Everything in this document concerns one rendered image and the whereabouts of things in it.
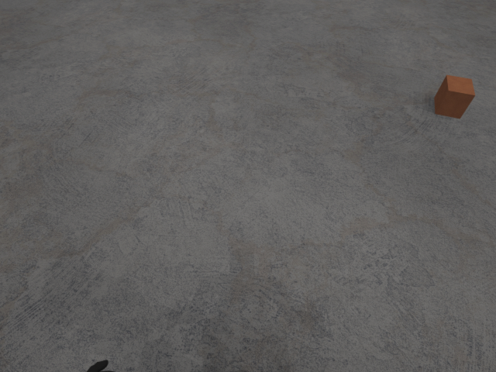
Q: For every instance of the carton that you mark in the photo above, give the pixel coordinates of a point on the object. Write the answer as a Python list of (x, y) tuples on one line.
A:
[(454, 96)]

